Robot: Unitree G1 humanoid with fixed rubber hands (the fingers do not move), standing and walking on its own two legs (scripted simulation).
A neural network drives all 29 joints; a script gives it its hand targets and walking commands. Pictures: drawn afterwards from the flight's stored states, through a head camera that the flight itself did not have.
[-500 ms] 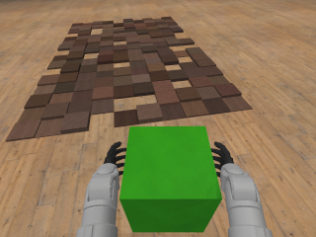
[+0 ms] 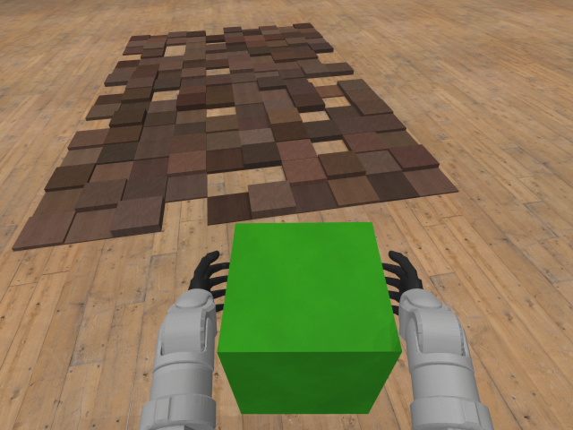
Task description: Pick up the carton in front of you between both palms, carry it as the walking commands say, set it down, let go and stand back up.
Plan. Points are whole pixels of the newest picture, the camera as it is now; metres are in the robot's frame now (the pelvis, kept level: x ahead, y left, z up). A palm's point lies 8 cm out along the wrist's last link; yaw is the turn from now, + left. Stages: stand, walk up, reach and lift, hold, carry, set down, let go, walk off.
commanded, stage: hold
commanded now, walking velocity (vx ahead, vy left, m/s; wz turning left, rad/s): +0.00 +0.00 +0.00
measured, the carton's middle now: (304, 321) +0.30 +0.00 -0.02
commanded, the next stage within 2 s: carry in 0.24 s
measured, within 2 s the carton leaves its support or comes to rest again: neither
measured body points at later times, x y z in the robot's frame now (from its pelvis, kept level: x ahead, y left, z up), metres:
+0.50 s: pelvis +0.05 +0.00 -0.02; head +0.01 +0.00 +0.43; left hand +0.34 +0.16 +0.06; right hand +0.35 -0.15 +0.06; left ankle +0.01 +0.14 -0.74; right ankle +0.02 -0.13 -0.74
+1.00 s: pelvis +0.29 +0.03 -0.02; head +0.30 +0.03 +0.43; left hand +0.58 +0.17 +0.06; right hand +0.56 -0.13 +0.06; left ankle +0.32 +0.09 -0.74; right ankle +0.12 -0.08 -0.66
